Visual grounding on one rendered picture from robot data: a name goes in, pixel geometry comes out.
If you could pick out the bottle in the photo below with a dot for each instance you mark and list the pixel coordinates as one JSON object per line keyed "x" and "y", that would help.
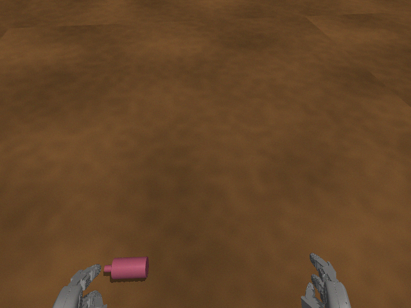
{"x": 128, "y": 267}

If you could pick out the left robot hand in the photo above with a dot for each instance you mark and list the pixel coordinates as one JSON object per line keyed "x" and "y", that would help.
{"x": 71, "y": 296}

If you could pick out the right robot hand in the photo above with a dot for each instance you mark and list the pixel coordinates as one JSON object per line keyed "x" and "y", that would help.
{"x": 332, "y": 292}

